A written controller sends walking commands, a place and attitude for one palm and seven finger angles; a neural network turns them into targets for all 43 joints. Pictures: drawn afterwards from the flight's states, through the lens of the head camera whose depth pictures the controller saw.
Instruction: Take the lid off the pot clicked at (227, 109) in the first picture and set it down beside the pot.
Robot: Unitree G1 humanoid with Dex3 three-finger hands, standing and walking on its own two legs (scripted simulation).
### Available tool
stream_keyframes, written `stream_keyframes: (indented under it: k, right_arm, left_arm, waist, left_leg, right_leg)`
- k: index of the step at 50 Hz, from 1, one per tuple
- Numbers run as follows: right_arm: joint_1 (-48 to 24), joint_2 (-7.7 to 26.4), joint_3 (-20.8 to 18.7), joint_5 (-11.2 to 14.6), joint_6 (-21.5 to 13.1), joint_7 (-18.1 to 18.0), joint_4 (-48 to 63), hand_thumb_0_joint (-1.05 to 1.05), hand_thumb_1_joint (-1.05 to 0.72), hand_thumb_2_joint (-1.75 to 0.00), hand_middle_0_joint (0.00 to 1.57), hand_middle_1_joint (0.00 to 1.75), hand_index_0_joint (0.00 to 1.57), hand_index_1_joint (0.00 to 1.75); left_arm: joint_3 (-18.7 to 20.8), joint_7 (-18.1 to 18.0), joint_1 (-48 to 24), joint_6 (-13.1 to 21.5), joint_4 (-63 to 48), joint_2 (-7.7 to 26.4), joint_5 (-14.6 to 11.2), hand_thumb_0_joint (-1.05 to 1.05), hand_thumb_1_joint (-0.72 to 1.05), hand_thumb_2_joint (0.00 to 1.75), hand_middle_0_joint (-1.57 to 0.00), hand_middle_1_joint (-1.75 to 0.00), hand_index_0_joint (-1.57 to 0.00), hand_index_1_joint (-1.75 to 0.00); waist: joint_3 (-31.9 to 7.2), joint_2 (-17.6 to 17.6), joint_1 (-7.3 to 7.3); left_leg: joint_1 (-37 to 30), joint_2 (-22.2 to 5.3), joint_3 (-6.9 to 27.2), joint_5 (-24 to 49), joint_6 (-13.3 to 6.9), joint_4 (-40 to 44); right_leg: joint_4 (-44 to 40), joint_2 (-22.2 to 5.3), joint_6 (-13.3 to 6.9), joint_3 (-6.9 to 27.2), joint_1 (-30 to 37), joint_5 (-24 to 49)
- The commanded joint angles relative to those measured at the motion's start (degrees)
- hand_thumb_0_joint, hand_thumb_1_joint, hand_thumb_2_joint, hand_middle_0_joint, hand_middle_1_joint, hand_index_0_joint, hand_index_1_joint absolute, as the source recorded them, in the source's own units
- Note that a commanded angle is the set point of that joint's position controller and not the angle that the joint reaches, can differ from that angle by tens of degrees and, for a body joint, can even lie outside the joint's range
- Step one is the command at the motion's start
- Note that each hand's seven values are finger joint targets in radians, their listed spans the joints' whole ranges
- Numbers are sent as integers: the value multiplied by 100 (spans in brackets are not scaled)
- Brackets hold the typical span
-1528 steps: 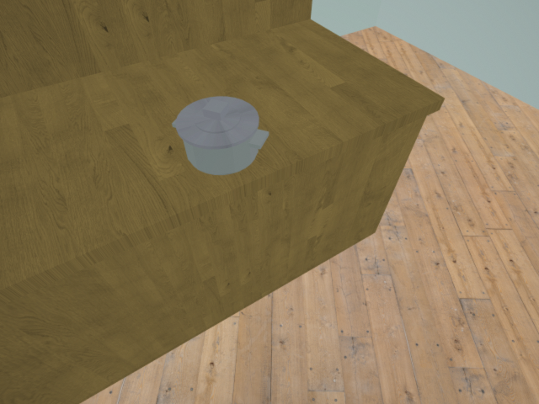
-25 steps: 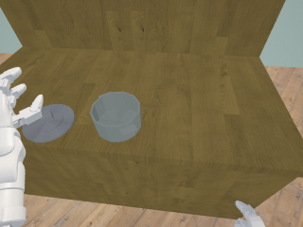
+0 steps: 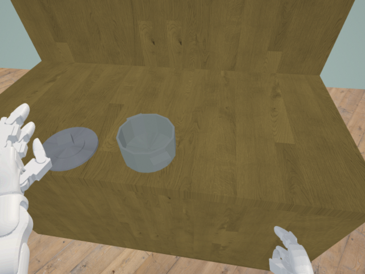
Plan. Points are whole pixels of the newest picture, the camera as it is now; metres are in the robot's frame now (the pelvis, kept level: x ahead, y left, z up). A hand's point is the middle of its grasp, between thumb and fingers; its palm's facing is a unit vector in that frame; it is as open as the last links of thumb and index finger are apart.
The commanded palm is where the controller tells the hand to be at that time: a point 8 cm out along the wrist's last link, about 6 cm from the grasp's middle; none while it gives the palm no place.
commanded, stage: draw the hand back to the body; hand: left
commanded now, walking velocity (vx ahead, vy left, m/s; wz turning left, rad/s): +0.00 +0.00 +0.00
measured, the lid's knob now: (65, 141) +0.47 +0.42 -0.02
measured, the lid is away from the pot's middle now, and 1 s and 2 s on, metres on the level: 0.26 0.26 0.26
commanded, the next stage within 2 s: step back with the hand held close in 0.58 s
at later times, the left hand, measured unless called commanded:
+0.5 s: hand (31, 207) +0.17 +0.26 +0.15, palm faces +0.38 -0.85 -0.36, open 7.5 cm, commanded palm +0.12 +0.30 +0.17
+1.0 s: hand (23, 218) +0.16 +0.28 +0.14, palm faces +0.25 -0.86 -0.45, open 7.5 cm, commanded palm +0.10 +0.33 +0.17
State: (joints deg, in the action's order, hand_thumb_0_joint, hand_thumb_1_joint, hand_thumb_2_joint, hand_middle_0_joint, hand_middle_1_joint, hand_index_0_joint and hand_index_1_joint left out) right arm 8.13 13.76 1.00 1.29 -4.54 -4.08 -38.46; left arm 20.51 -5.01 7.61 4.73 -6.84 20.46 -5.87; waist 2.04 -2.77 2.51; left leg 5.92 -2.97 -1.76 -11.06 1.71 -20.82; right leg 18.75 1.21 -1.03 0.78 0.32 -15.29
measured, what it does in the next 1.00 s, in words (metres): shifts its weight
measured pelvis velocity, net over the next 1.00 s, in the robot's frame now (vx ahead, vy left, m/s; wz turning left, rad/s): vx -0.03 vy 0.05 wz -0.01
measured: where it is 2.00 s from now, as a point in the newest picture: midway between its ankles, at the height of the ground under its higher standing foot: outside the picture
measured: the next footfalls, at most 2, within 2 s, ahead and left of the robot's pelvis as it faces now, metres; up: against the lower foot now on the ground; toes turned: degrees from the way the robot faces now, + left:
right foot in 1.92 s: -0.17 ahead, -0.06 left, +0.00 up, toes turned -3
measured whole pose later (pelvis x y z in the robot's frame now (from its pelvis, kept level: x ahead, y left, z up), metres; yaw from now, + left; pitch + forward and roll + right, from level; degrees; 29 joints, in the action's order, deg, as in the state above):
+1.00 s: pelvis -0.03 +0.05 -0.01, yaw -1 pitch -1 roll -1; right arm 10.2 13.0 -0.6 1.2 -1.4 -2.9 -30.8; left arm 19.2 -3.6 35.7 9.7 -32.9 22.2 -3.7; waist 3.0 0.0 0.3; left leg 16.2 -0.6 -3.5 -11.9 -2.1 -28.6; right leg 25.5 -1.5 3.0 2.3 -9.7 -15.2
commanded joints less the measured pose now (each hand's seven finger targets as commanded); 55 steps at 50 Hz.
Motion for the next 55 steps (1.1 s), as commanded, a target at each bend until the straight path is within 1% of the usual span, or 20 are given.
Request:
stream_keyframes:
  k: [1, 4, 10, 14, 18, 20, 22, 25, 31, 34, 35, 36, 37, 38, 41, 46, 47, 49, 52, 55]
  right_arm:
    - [-767, 572, -188, -34, -325, -53, 940, 0, -90, -90, 20, 30, 20, 30]
    - [-766, 568, -195, -43, -321, -51, 961, 0, -90, -90, 20, 30, 20, 30]
    - [-800, 513, -182, -80, -379, -37, 1022, 0, -90, -90, 20, 30, 20, 30]
    - [-774, 492, -175, -94, -384, -23, 1056, 0, -90, -90, 20, 30, 20, 30]
    - [-805, 474, -175, -106, -409, -10, 1137, 0, -90, -90, 20, 30, 20, 30]
    - [-783, 442, -163, -108, -421, -13, 1145, 0, -90, -90, 20, 30, 20, 30]
    - [-775, 453, -169, -100, -440, -23, 1144, 0, -90, -90, 20, 30, 20, 30]
    - [-755, 443, -151, -110, -447, -67, 1102, 0, -90, -90, 20, 30, 20, 30]
    - [-774, 440, -147, -122, -482, -65, 1130, 0, -90, -90, 20, 30, 20, 30]
    - [-777, 418, -134, -122, -519, -63, 1130, 0, -90, -90, 20, 30, 20, 30]
    - [-677, 600, -167, -66, -368, -27, 1395, 0, -90, -90, 20, 30, 20, 30]
    - [-621, 466, -139, -116, -303, -21, 1194, 0, -90, -90, 20, 30, 20, 30]
    - [-576, 482, -176, -101, -255, 34, 1231, 0, -90, -90, 20, 30, 20, 30]
    - [-561, 483, -210, -94, -224, 47, 1263, 0, -90, -90, 20, 30, 20, 30]
    - [-434, 576, -312, -50, -116, 96, 1457, 0, -90, -90, 20, 30, 20, 30]
    - [-321, 571, -384, -4, 27, 75, 1697, 0, -90, -90, 20, 30, 20, 30]
    - [-329, 572, -393, 5, 39, 65, 1719, 0, -90, -90, 20, 30, 20, 30]
    - [-271, 546, -388, 25, 60, 61, 1783, 0, -90, -90, 20, 30, 20, 30]
    - [-237, 562, -405, 37, 3, 56, 1822, 0, -90, -90, 20, 30, 20, 30]
    - [-162, 548, -399, 45, -104, 54, 1838, 0, -90, -90, 20, 30, 20, 30]
  left_arm:
    - [524, -53, -668, 416, -1742, 1283, -8, 0, 90, 90, -20, -30, -20, -30]
    - [504, -56, -309, 400, -1803, 1213, -19, 0, 90, 90, -20, -30, -20, -30]
    - [411, -49, 437, 439, -2449, 1078, 13, 0, 90, 90, -20, -30, -20, -30]
    - [320, -44, 945, 409, -2588, 944, 25, 0, 90, 90, -20, -30, -20, -30]
    - [247, -42, 1300, 442, -3112, 900, 62, 0, 90, 90, -20, -30, -20, -30]
    - [191, -47, 1661, 410, -3172, 822, 65, 0, 90, 90, -20, -30, -20, -30]
    - [246, -73, 1628, 409, -3251, 912, 72, 0, 90, 90, -20, -30, -20, -30]
    - [166, -114, 1503, 388, -3124, 800, 100, 0, 90, 90, -20, -30, -20, -30]
    - [76, -110, 1599, 385, -3234, 738, 133, 0, 90, 90, -20, -30, -20, -30]
    - [140, -137, 1590, 401, -3244, 793, 136, 0, 90, 90, -20, -30, -20, -30]
    - [1178, -195, 538, 743, -4085, 1835, 151, 0, 90, 90, -20, -30, -20, -30]
    - [916, -148, 1169, 807, -3361, 1413, 158, 0, 90, 90, -20, -30, -20, -30]
    - [877, -93, 1374, 856, -3332, 1333, 173, 0, 90, 90, -20, -30, -20, -30]
    - [591, -33, 1786, 847, -3086, 989, 172, 0, 90, 90, -20, -30, -20, -30]
    - [322, 77, 2367, 847, -3170, 703, 186, 0, 90, 90, -20, -30, -20, -30]
    - [618, 38, 2732, 895, -3742, 995, 170, 0, 90, 90, -20, -30, -20, -30]
    - [809, -14, 2770, 907, -3892, 1226, 154, 0, 90, 90, -20, -30, -20, -30]
    - [739, -35, 2956, 906, -4056, 1098, 139, 0, 90, 90, -20, -30, -20, -30]
    - [880, -106, 3027, 926, -4332, 1243, 121, 0, 90, 90, -20, -30, -20, -30]
    - [830, -144, 3090, 941, -4293, 1104, 122, 0, 90, 90, -20, -30, -20, -30]
  waist:
    - [-978, -159, 46]
    - [-755, 43, 28]
    - [-768, -164, 69]
    - [-607, 20, 54]
    - [-606, -189, 54]
    - [-545, -125, 70]
    - [-422, -13, 24]
    - [-290, -142, 25]
    - [-326, -62, 46]
    - [-310, -229, 60]
    - [38, -234, -29]
    - [157, 259, -75]
    - [65, 436, -92]
    - [-49, 470, -125]
    - [-495, 134, -145]
    - [-978, 193, -129]
    - [-1089, 101, -116]
    - [-1147, -138, -121]
    - [-1120, -581, -119]
    - [-888, -758, -151]
  left_leg:
    - [-1004, 251, -269, 1577, -399, -41]
    - [-919, 213, -237, 1334, -403, -2]
    - [-921, 202, -178, 1317, -364, 2]
    - [-800, 182, -132, 1186, -352, 17]
    - [-763, 175, -108, 1033, -334, 12]
    - [-755, 164, -85, 1027, -328, 6]
    - [-653, 151, -66, 861, -316, 9]
    - [-626, 153, -42, 654, -307, 50]
    - [-627, 152, 0, 583, -319, 65]
    - [-574, 156, 30, 439, -298, 82]
    - [-52, 74, 97, -89, -441, -131]
    - [103, 137, 153, -140, -464, -306]
    - [80, 128, 149, -86, -448, -384]
    - [69, 88, 131, 81, -452, -481]
    - [72, -72, 107, 670, -477, -461]
    - [132, -275, 232, 1752, -519, -471]
    - [155, -317, 289, 1924, -538, -496]
    - [237, -401, 320, 2140, -531, -487]
    - [603, -574, 537, 1667, -577, -286]
    - [1249, -675, 663, 269, -603, -82]
  right_leg:
    - [-228, -25, 60, -209, -475, 2290]
    - [-312, -25, 63, -223, -606, 1980]
    - [-305, -25, 29, -239, -569, 1835]
    - [-320, -31, 33, -282, -642, 1648]
    - [-337, -34, 15, -276, -674, 1455]
    - [-343, -27, 13, -281, -714, 1416]
    - [-354, -27, 9, -286, -763, 1264]
    - [-410, -28, -2, -284, -873, 995]
    - [-414, -30, -5, -276, -855, 894]
    - [-413, -45, -20, -273, -857, 737]
    - [-548, -313, -3, 310, -1239, 1078]
    - [-562, -427, -9, 336, -1318, 1172]
    - [-511, -485, -25, 375, -1359, 1307]
    - [-414, -550, 1, 369, -1366, 1467]
    - [8, -547, 97, 162, -1172, 1872]
    - [596, -419, 207, -44, -1018, 2113]
    - [700, -434, 204, -30, -971, 2143]
    - [901, -379, 223, -102, -965, 1978]
    - [1201, -297, 223, -160, -984, 1216]
    - [1416, -240, 208, -188, -983, 487]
